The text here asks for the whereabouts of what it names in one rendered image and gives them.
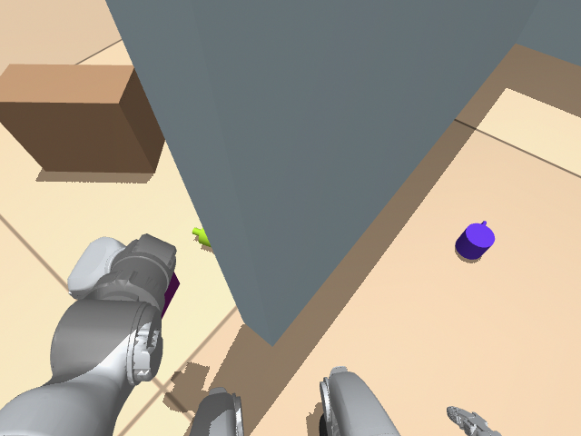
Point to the left robot arm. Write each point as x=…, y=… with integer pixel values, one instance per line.
x=106, y=342

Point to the right robot hand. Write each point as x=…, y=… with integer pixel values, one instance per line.
x=471, y=423

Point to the left robot hand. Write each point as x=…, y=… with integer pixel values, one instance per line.
x=90, y=267

